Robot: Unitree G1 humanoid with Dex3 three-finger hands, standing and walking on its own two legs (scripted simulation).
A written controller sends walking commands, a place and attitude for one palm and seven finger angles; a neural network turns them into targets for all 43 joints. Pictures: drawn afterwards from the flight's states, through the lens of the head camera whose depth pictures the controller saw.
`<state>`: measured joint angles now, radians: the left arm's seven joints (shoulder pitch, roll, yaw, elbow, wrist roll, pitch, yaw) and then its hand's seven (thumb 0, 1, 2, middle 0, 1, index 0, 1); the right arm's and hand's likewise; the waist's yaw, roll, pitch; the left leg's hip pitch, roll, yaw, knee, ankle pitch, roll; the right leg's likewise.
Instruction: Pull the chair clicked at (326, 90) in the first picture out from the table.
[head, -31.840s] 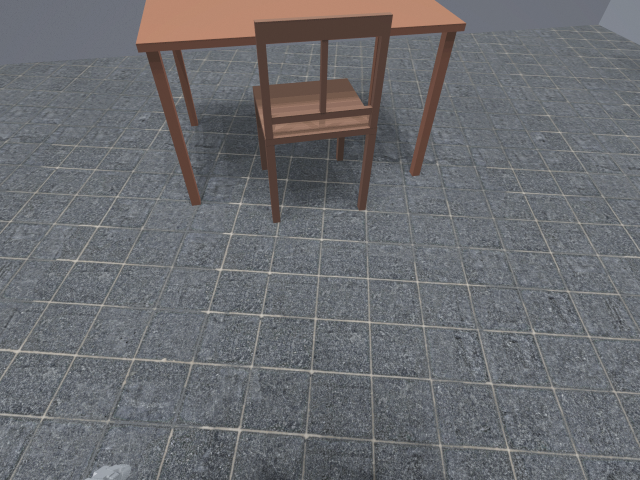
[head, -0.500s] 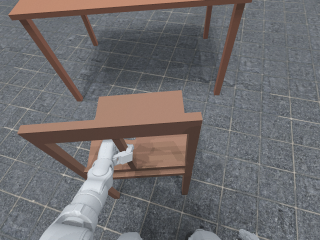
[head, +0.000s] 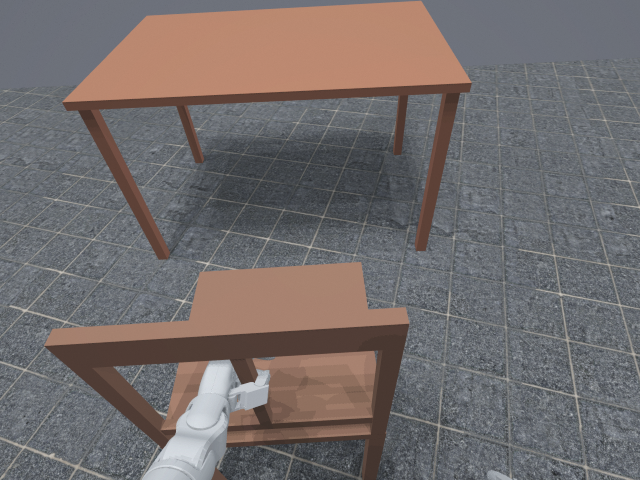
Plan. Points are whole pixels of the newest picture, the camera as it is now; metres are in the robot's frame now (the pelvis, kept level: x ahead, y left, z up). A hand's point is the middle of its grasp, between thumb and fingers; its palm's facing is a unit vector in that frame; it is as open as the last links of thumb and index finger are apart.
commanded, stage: stop walking, hand still on the chair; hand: left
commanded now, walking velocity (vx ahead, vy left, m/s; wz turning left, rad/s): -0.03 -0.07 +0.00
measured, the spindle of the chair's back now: (254, 389) +0.28 +0.13 -0.12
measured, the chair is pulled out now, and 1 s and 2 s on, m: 0.67 0.67 0.67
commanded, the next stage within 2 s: open the thumb and straighten the fingers in 0.34 s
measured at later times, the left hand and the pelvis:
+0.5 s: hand (261, 385) +0.26 +0.11 -0.06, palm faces +0.01 -0.99 -0.13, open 5.4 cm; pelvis +0.02 -0.01 +0.00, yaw +1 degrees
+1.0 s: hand (251, 384) +0.26 +0.12 -0.06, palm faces +0.00 -0.99 -0.11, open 15.2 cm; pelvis +0.00 +0.00 -0.02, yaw +3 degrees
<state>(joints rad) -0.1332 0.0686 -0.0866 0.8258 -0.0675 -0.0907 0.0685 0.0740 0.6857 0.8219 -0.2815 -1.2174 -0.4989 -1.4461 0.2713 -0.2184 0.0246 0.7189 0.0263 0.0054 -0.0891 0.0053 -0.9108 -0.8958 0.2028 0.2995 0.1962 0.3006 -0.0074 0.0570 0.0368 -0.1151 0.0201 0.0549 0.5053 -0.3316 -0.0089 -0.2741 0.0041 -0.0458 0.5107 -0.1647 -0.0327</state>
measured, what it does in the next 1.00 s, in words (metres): stands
